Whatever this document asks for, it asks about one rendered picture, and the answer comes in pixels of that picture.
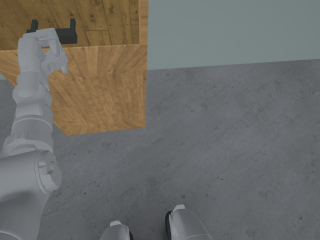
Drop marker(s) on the cabinet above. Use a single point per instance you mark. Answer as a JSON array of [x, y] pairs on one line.
[[105, 88]]

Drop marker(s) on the drawer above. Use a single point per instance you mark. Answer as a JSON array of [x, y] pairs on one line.
[[98, 22]]

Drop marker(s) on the robot left shin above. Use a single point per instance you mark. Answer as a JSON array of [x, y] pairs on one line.
[[116, 222]]

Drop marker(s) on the handle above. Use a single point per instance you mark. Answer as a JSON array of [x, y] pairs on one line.
[[65, 35]]

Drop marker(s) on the robot left forearm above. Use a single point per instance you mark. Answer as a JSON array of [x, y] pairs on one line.
[[33, 121]]

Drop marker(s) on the left robot hand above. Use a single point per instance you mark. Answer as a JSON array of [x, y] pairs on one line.
[[32, 58]]

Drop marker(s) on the robot left upper arm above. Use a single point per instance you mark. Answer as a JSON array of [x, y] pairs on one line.
[[26, 182]]

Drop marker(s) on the robot left thigh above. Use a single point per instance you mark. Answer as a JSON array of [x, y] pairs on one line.
[[116, 232]]

